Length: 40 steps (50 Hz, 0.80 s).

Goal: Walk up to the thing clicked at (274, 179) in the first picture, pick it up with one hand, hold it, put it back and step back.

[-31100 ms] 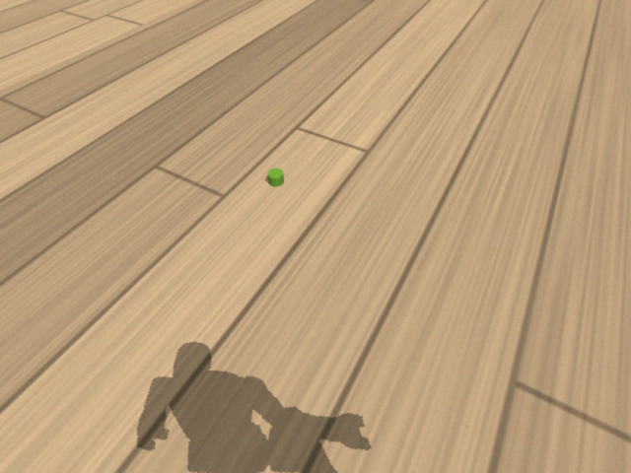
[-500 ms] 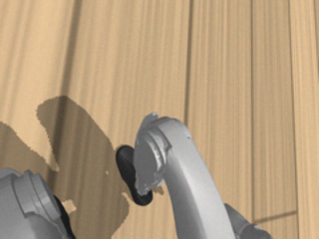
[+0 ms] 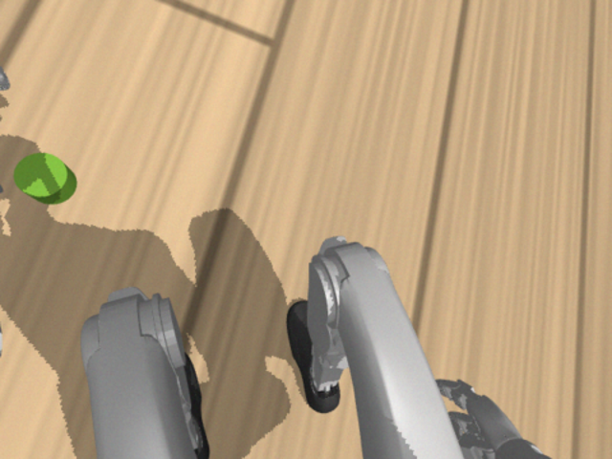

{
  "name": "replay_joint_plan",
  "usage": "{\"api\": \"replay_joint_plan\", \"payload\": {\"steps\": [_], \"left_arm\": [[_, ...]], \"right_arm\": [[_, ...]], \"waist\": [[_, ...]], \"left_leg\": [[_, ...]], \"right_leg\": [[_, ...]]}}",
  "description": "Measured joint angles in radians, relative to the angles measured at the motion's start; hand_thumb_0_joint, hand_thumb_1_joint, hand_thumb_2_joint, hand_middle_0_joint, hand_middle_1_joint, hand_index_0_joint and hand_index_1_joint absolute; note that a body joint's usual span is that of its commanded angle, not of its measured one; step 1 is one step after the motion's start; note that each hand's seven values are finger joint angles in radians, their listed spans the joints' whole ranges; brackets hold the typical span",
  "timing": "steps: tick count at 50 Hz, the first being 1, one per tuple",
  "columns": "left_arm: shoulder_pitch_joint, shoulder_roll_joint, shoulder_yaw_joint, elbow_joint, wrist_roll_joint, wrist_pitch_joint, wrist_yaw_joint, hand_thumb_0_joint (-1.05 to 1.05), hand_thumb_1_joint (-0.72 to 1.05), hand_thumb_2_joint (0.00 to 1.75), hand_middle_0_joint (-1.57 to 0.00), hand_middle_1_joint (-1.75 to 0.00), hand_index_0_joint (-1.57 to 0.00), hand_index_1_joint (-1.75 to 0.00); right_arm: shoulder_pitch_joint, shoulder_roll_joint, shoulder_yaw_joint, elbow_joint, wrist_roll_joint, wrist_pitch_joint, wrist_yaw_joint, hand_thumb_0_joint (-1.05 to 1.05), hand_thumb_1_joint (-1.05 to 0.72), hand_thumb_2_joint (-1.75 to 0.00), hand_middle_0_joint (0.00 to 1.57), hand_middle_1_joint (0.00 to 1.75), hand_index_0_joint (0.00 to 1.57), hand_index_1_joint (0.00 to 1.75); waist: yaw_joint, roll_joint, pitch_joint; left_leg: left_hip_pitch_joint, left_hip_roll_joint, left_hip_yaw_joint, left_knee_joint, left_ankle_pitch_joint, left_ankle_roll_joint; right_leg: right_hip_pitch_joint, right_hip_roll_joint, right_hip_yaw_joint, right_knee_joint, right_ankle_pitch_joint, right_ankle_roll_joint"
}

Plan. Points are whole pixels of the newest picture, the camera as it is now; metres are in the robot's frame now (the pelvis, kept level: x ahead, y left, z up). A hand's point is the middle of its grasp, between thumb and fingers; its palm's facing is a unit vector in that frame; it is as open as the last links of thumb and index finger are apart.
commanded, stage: withdraw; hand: left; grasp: from above
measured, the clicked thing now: (47, 179) +0.53 +0.30 -0.34
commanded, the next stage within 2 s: home in 0.28 s
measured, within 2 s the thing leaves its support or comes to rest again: neither
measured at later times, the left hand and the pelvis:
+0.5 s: hand out of the picture +0.52 +0.32 -0.18, palm faces -0.38 -0.04 -0.92, open 13.3 cm; pelvis +0.00 +0.00 -0.04, yaw -1 degrees
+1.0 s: hand out of the picture +0.35 +0.28 +0.01, palm faces -0.27 -0.62 -0.74, open 7.7 cm; pelvis +0.01 +0.00 +0.12, yaw +5 degrees
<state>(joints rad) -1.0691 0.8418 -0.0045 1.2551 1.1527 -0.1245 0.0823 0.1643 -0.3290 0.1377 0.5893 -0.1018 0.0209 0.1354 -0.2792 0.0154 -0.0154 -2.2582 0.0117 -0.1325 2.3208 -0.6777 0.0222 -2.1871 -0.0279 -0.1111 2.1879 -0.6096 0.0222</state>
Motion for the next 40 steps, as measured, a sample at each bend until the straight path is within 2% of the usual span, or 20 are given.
{"api": "replay_joint_plan", "payload": {"steps": [5,11,17,19,21,24,27,30,35,40], "left_arm": [[-0.028,0.014,-0.003,0.072,0.029,-0.054,0.017,0.0,-0.48,1.0,-0.12,-0.98,-0.11,-0.98],[-0.059,0.047,0.001,0.186,0.08,-0.114,0.094,0.0,-0.47,0.98,-0.13,-0.97,-0.12,-0.97],[-0.065,0.089,0.064,0.217,0.14,-0.138,0.181,0.0,-0.45,0.97,-0.14,-0.96,-0.14,-0.96],[-0.057,0.096,0.089,0.197,0.149,-0.133,0.2,0.0,-0.44,0.96,-0.16,-0.94,-0.15,-0.94],[-0.045,0.095,0.107,0.168,0.141,-0.116,0.211,0.0,-0.41,0.95,-0.17,-0.92,-0.17,-0.92],[-0.026,0.08,0.103,0.124,0.113,-0.078,0.206,0.0,-0.39,0.94,-0.19,-0.9,-0.18,-0.9],[0.021,0.045,0.105,0.046,0.075,-0.046,0.172,0.0,-0.33,0.94,-0.21,-0.84,-0.2,-0.84],[0.094,-0.006,0.103,-0.051,0.015,-0.015,0.124,0.0,-0.22,0.92,-0.22,-0.76,-0.21,-0.76],[0.251,-0.108,0.102,-0.251,-0.136,0.026,0.033,0.0,0.06,0.88,-0.23,-0.59,-0.22,-0.6],[0.41,-0.187,0.083,-0.431,-0.321,0.082,-0.032,0.0,0.4,0.86,-0.22,-0.45,-0.21,-0.45]], "right_arm": [[0.001,-0.014,0.011,0.003,-0.005,0.011,-0.032,0.0,-0.9,-0.9,0.2,0.3,0.2,0.3],[0.01,-0.017,0.04,0.028,-0.023,0.006,-0.045,0.0,-0.9,-0.9,0.2,0.3,0.2,0.3],[0.032,0.001,0.06,0.035,-0.043,-0.013,-0.035,0.01,-0.9,-0.9,0.2,0.3,0.2,0.3],[0.045,0.011,0.059,0.034,-0.047,-0.019,-0.028,0.01,-0.9,-0.9,0.2,0.3,0.2,0.3],[0.057,0.023,0.055,0.036,-0.046,-0.023,-0.022,0.01,-0.9,-0.9,0.2,0.3,0.2,0.3],[0.067,0.043,0.042,0.046,-0.038,-0.026,-0.013,0.01,-0.9,-0.9,0.2,0.3,0.2,0.3],[0.072,0.058,0.02,0.051,-0.023,-0.021,-0.006,0.01,-0.89,-0.9,0.2,0.3,0.2,0.3],[0.076,0.067,-0.012,0.047,-0.003,-0.008,0.001,0.01,-0.89,-0.9,0.2,0.3,0.2,0.3],[0.071,0.057,-0.071,0.036,0.036,0.016,-0.001,0.01,-0.89,-0.9,0.2,0.3,0.2,0.3],[0.042,0.035,-0.115,0.027,0.071,0.027,-0.022,0.01,-0.9,-0.9,0.2,0.3,0.2,0.3]], "waist": [[-0.016,-0.011,0.003],[-0.041,-0.029,0.027],[-0.058,-0.042,0.066],[-0.057,-0.042,0.07],[-0.053,-0.039,0.064],[-0.041,-0.028,0.048],[-0.02,-0.01,0.023],[0.009,0.007,-0.012],[0.069,0.034,-0.074],[0.125,0.037,-0.128]], "left_leg": [[-0.004,0.0,0.002,-0.003,0.016,-0.002],[-0.038,0.001,-0.001,0.04,0.021,0.0],[-0.085,-0.002,-0.009,0.098,0.021,0.001],[-0.1,-0.003,-0.01,0.11,0.021,0.002],[-0.111,-0.003,-0.008,0.116,0.018,0.002],[-0.117,-0.005,-0.003,0.112,0.012,0.004],[-0.105,-0.004,0.003,0.091,0.004,0.006],[-0.069,-0.002,0.014,0.053,-0.008,0.008],[0.018,-0.001,0.031,-0.039,-0.016,0.01],[0.132,0.001,0.049,-0.152,-0.01,0.01]], "right_leg": [[-0.006,0.0,0.002,0.0,0.015,-0.004],[-0.04,0.004,0.002,0.039,0.024,-0.001],[-0.081,0.004,-0.002,0.09,0.026,0.004],[-0.095,0.004,-0.002,0.101,0.025,0.005],[-0.107,0.004,0.0,0.108,0.022,0.006],[-0.112,0.002,0.004,0.107,0.013,0.008],[-0.102,0.001,0.009,0.089,0.003,0.01],[-0.072,0.001,0.016,0.057,-0.009,0.01],[0.01,-0.003,0.028,-0.025,-0.022,0.01],[0.113,-0.003,0.039,-0.126,-0.018,0.009]]}}
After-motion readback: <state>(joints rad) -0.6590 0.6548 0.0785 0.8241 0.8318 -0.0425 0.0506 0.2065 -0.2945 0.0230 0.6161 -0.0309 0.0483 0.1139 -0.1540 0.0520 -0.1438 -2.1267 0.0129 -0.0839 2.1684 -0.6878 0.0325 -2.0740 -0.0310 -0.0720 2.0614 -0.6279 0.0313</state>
